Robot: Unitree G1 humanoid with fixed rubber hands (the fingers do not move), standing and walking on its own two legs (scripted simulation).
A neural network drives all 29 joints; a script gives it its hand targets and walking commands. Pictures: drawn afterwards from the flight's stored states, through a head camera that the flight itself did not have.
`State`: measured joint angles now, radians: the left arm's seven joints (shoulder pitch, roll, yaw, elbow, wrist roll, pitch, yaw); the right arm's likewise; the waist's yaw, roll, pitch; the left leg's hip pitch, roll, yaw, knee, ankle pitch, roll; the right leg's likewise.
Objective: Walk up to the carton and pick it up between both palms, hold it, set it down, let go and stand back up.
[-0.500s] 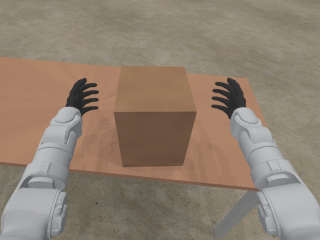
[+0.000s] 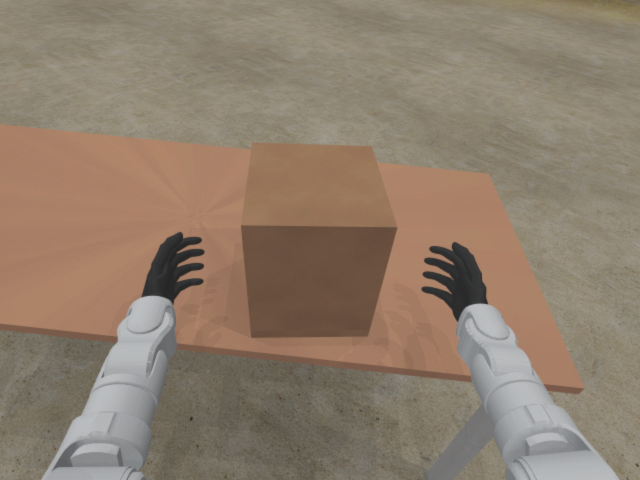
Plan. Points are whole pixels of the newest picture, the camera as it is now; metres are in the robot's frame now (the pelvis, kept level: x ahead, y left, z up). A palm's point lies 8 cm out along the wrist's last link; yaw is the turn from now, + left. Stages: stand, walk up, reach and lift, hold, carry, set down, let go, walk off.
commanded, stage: set down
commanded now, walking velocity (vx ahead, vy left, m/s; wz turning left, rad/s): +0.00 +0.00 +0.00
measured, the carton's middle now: (311, 241) +0.51 +0.03 +0.03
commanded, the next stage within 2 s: let go in 1.78 s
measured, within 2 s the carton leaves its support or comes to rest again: neither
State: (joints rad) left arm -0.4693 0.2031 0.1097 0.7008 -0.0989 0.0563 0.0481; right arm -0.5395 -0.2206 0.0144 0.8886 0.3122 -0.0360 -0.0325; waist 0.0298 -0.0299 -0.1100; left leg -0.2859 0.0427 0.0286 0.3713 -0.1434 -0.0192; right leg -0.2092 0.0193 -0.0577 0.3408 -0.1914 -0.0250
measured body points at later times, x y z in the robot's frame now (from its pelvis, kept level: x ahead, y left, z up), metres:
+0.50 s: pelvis +0.00 -0.01 +0.00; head -0.01 +0.02 +0.45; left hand +0.28 +0.22 +0.00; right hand +0.30 -0.19 +0.02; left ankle +0.03 +0.13 -0.75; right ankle -0.01 -0.10 -0.75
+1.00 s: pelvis +0.02 +0.00 +0.00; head +0.02 +0.02 +0.45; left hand +0.23 +0.22 -0.04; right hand +0.24 -0.21 -0.03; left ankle +0.03 +0.13 -0.75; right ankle -0.01 -0.10 -0.75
